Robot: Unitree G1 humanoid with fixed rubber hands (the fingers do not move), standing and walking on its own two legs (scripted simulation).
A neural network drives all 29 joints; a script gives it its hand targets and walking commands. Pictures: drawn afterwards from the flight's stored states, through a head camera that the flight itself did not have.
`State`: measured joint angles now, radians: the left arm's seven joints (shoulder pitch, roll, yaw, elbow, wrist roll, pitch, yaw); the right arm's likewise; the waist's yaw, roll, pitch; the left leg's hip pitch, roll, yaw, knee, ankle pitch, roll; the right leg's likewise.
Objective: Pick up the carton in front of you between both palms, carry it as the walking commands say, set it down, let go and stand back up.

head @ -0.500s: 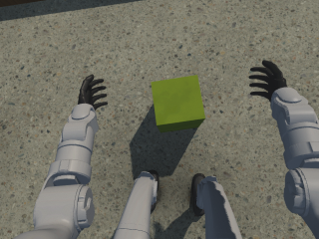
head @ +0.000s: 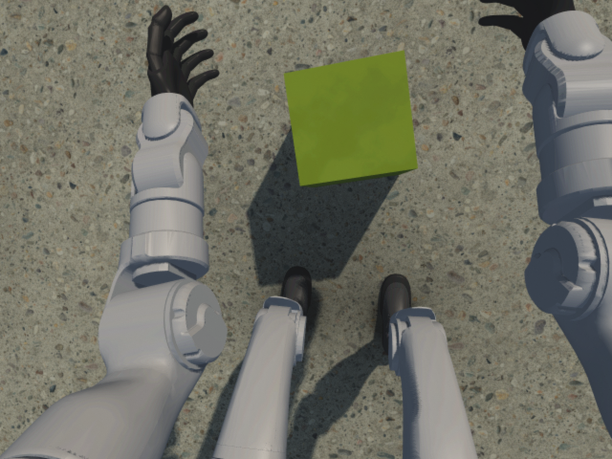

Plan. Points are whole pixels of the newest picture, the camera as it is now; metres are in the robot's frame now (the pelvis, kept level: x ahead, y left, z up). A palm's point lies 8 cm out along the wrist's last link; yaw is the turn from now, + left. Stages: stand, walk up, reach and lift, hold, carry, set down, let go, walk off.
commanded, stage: reach and lift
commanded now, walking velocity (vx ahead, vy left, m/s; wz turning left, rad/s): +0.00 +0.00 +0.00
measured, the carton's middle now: (350, 131) +0.52 +0.02 -0.53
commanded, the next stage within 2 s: none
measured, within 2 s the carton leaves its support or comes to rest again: leaves its support in 1.66 s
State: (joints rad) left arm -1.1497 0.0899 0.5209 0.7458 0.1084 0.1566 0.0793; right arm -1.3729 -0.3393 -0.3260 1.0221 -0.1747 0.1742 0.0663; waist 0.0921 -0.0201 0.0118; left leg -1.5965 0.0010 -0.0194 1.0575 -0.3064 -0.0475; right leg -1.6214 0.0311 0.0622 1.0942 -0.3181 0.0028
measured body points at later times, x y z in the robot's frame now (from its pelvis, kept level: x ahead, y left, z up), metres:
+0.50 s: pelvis -0.05 +0.00 -0.22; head +0.33 -0.01 +0.03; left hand +0.49 +0.22 -0.38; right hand +0.56 -0.16 -0.38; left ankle +0.06 +0.14 -0.62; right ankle +0.05 -0.12 -0.62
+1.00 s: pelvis -0.05 +0.00 -0.28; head +0.34 +0.00 -0.07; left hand +0.51 +0.20 -0.46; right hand +0.56 -0.16 -0.47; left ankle +0.06 +0.14 -0.62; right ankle +0.05 -0.12 -0.62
